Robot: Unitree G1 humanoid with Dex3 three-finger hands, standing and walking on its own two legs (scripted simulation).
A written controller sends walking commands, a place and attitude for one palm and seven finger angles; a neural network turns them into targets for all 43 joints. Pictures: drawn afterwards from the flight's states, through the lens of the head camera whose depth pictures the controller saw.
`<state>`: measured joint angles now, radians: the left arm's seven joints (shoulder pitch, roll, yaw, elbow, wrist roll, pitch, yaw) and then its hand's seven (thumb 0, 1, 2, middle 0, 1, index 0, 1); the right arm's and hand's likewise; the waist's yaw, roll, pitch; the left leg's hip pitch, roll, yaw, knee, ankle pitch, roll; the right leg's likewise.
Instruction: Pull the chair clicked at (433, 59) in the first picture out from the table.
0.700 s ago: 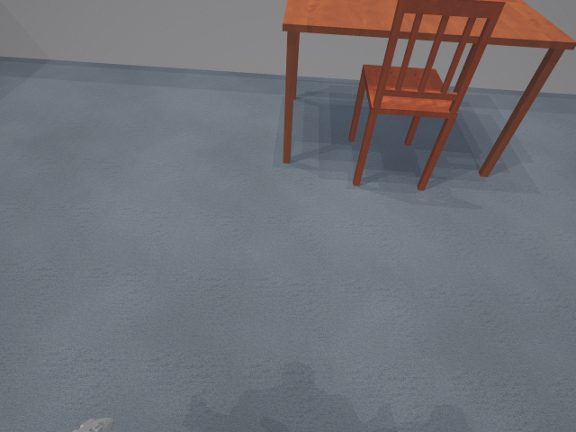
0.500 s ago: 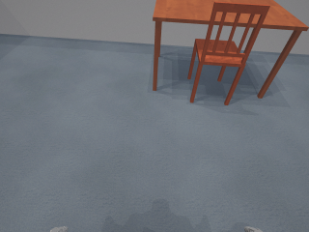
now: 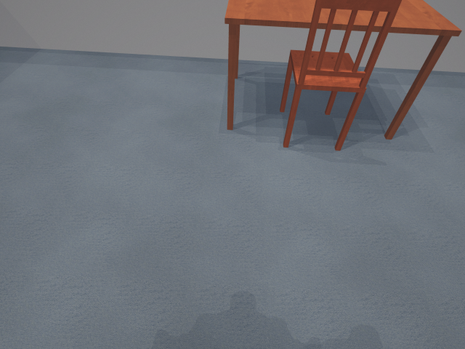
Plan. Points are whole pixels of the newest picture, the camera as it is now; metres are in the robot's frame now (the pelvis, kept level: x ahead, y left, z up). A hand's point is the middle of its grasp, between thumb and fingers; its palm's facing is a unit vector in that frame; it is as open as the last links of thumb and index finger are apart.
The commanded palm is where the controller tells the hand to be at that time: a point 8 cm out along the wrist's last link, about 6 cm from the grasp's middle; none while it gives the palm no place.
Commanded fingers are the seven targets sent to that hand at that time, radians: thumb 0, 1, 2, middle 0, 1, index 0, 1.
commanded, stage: stand and wait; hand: left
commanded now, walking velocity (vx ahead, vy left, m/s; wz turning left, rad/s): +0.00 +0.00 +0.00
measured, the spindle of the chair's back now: (344, 42) +1.47 -0.48 -0.08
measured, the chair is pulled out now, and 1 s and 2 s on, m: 0.00 0.00 0.00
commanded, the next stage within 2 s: look at it before walking up in 0.12 s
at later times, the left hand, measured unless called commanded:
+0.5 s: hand out of the picture +0.08 +0.24 -0.16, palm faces -0.03 -0.95 -0.32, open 7.4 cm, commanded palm none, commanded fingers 0.00 0.90 0.90 -0.20 -0.30 -0.20 -0.30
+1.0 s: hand out of the picture +0.08 +0.23 -0.16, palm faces -0.05 -0.95 -0.32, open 7.4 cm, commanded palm none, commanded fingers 0.00 0.90 0.90 -0.20 -0.30 -0.20 -0.30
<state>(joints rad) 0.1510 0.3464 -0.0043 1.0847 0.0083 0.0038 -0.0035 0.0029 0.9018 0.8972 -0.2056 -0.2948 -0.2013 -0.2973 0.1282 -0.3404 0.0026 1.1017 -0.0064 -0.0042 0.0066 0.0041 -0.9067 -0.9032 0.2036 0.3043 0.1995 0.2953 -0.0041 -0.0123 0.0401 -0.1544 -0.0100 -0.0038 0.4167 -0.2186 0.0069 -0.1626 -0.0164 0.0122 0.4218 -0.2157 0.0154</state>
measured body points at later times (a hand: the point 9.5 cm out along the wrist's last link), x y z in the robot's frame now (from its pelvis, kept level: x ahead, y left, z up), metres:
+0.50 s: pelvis +0.00 -0.01 +0.00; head +0.01 +0.00 +0.45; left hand +0.08 +0.29 -0.13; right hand +0.08 -0.30 -0.13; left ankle +0.01 +0.12 -0.74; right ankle +0.01 -0.13 -0.74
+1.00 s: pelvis +0.01 -0.01 +0.00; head +0.02 +0.00 +0.45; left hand +0.09 +0.28 -0.14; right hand +0.09 -0.30 -0.13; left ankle +0.01 +0.12 -0.74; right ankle +0.01 -0.13 -0.74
